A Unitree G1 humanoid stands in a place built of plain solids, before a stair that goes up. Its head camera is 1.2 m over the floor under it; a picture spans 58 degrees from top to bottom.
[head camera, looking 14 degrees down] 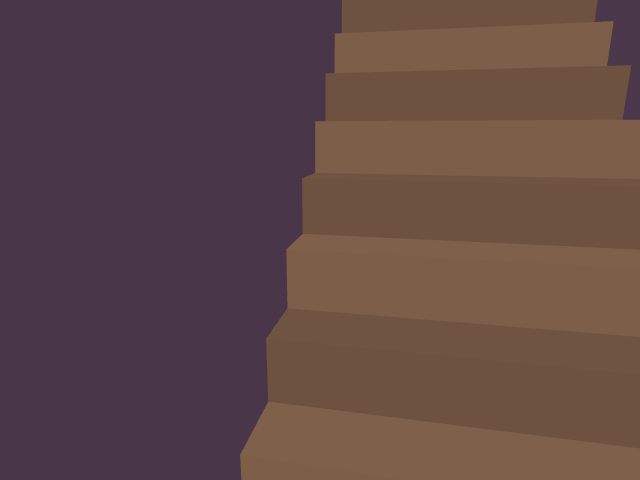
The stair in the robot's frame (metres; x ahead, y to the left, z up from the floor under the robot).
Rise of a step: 0.21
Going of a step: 0.22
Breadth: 1.20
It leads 12 degrees to the right of straight ahead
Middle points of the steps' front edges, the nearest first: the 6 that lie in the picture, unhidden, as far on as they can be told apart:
1.02 -0.43 0.62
1.24 -0.48 0.83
1.46 -0.52 1.04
1.68 -0.57 1.24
1.90 -0.61 1.45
2.12 -0.66 1.66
